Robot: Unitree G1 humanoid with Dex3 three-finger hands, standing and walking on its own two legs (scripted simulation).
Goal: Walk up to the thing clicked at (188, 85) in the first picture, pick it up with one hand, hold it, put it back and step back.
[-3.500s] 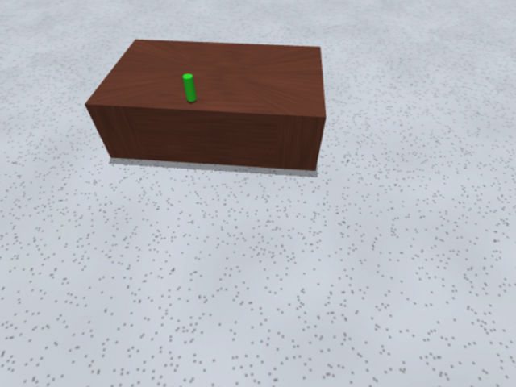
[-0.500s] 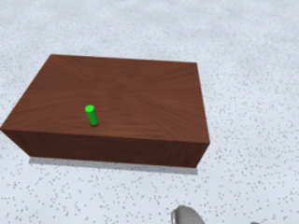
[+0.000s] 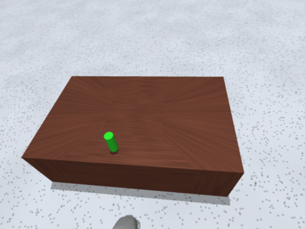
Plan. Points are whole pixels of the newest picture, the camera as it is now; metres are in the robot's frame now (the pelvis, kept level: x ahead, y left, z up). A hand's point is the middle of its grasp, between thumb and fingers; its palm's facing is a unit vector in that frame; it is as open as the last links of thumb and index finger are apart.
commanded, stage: walk up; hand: left
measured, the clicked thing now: (111, 142) +0.58 +0.28 -0.35
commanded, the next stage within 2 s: stand in 1.66 s
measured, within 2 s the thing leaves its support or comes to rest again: neither
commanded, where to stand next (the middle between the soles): +0.16 +0.04 m, yaw -3 degrees
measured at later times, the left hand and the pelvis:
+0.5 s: hand (58, 224) +0.17 +0.33 -0.17, palm faces -0.11 -0.92 -0.36, open 7.3 cm; pelvis +0.08 +0.07 -0.02, yaw -3 degrees
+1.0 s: hand (71, 209) +0.21 +0.29 -0.15, palm faces -0.10 -0.95 -0.31, open 7.3 cm; pelvis +0.09 +0.06 +0.01, yaw -4 degrees
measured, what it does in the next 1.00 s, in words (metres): walks ahead: left foot, then right foot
